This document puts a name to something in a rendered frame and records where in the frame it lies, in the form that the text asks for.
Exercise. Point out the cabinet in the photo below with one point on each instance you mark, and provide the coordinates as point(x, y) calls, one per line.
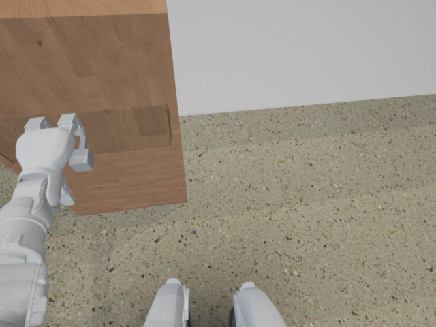
point(77, 55)

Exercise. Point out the robot left thigh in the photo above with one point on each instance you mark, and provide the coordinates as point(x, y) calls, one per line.
point(170, 307)

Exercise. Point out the handle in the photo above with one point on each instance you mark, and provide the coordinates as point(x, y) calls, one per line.
point(82, 159)

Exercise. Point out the left robot forearm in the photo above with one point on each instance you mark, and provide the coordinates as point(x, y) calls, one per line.
point(25, 219)

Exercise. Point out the left robot upper arm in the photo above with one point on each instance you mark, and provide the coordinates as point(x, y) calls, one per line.
point(23, 294)

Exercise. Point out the robot thigh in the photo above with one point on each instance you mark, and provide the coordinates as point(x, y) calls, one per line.
point(170, 307)
point(253, 308)

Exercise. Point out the drawer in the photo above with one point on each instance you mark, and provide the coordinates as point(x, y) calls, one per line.
point(108, 130)

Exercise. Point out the robot right thigh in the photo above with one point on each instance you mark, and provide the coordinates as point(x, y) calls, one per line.
point(253, 308)

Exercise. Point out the robot left hand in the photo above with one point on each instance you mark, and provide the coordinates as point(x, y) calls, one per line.
point(42, 146)

